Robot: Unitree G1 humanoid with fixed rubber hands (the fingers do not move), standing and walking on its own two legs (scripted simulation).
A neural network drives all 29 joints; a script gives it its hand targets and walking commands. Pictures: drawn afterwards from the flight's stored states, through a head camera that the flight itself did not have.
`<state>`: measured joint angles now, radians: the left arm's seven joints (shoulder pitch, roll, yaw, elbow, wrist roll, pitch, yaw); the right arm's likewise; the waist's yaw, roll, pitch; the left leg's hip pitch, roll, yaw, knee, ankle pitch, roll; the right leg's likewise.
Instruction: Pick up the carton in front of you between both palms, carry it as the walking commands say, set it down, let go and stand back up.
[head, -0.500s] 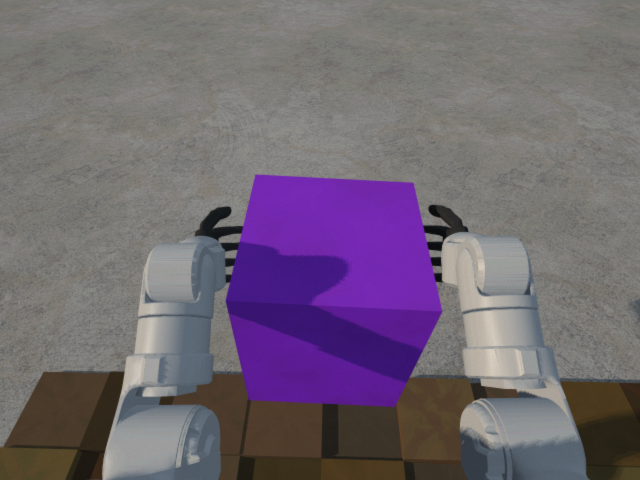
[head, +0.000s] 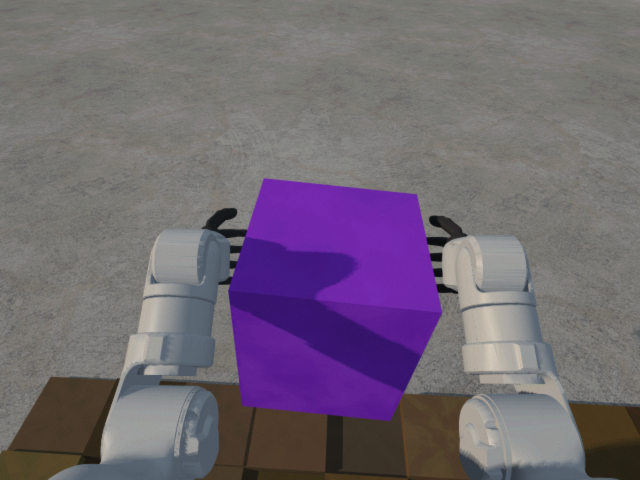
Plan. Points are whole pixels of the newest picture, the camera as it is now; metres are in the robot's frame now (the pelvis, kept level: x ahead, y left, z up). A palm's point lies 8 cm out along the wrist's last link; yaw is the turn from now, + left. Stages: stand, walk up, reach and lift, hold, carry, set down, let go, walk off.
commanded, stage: carry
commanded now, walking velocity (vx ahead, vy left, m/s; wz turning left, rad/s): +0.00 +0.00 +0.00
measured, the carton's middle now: (328, 301) +0.35 +0.00 +0.05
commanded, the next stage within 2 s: none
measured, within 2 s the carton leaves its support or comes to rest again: neither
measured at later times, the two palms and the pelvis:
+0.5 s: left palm (201, 264) +0.33 +0.16 +0.14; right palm (452, 269) +0.33 -0.14 +0.13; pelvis -0.02 +0.01 +0.00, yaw +0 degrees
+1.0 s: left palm (199, 248) +0.34 +0.16 +0.15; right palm (451, 256) +0.34 -0.14 +0.15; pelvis -0.01 +0.01 +0.00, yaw +0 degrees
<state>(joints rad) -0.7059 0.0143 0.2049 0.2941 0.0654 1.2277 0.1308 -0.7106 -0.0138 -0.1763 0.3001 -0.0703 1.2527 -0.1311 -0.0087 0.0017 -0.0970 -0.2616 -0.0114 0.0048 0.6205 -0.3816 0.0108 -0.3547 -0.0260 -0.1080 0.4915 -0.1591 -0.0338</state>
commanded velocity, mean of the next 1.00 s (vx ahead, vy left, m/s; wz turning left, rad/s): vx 0.09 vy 0.00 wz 0.00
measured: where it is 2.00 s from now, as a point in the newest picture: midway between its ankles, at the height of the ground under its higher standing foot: (306, 432)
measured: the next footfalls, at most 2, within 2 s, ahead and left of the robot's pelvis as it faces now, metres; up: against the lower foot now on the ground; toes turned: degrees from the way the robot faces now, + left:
left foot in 1.36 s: +0.16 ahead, +0.10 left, -0.01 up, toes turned +5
right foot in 1.78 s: +0.54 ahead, -0.05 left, -0.04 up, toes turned -5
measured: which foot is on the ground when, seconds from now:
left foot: down 0.00-1.00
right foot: down 0.00-1.00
